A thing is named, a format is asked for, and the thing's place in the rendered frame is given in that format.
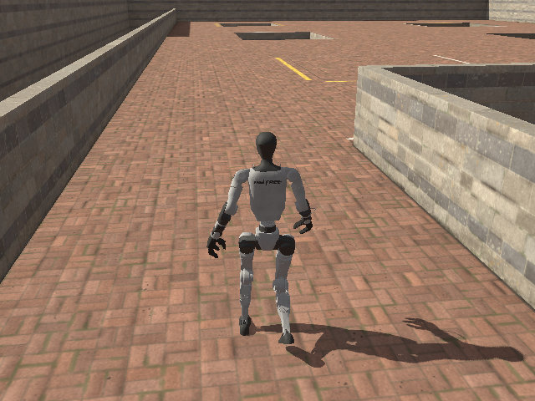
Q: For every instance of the right robot shin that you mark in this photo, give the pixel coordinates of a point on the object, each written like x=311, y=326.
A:
x=283, y=306

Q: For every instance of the robot right upper arm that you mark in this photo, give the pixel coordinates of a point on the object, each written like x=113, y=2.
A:
x=297, y=187

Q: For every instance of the right robot forearm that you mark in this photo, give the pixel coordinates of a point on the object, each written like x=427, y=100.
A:
x=306, y=215

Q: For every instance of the robot right hand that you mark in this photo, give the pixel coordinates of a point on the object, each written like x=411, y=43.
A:
x=307, y=228

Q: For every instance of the robot left hand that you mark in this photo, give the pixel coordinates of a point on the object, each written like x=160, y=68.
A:
x=211, y=244

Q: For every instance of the left robot forearm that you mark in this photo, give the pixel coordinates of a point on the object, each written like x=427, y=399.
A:
x=221, y=223

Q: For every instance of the left robot thigh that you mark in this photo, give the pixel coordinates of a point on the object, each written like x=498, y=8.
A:
x=247, y=244

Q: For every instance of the robot left upper arm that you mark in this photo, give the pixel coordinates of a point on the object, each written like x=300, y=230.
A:
x=240, y=177

